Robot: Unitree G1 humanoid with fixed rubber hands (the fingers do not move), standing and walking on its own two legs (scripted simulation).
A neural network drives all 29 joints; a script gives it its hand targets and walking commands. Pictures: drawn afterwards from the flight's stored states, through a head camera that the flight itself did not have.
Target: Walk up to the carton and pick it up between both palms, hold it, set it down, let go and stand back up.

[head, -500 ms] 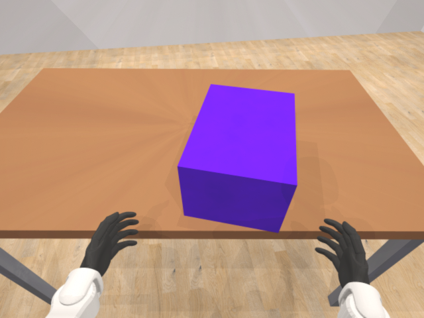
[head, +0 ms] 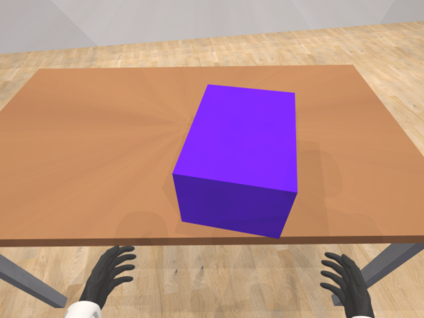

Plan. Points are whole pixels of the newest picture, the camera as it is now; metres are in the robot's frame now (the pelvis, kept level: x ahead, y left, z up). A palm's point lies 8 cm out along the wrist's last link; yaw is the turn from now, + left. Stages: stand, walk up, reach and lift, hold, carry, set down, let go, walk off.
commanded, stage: set down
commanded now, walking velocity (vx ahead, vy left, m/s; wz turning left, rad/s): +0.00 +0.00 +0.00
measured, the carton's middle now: (240, 154) +0.48 -0.01 +0.03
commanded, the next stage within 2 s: let go in 0.46 s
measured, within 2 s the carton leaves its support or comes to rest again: neither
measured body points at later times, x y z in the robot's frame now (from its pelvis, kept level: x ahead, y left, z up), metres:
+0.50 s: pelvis -0.01 -0.01 +0.00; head +0.00 -0.01 +0.45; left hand +0.15 +0.23 -0.07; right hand +0.16 -0.22 -0.07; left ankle -0.02 +0.11 -0.75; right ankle -0.02 -0.12 -0.75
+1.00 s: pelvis -0.01 -0.02 +0.00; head +0.00 -0.01 +0.45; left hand +0.16 +0.21 -0.09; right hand +0.16 -0.24 -0.09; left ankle -0.02 +0.11 -0.75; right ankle -0.02 -0.12 -0.75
